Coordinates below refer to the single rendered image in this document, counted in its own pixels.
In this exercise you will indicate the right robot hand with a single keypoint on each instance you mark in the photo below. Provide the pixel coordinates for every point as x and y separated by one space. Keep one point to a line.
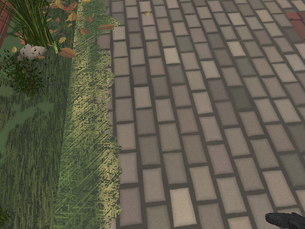
286 220

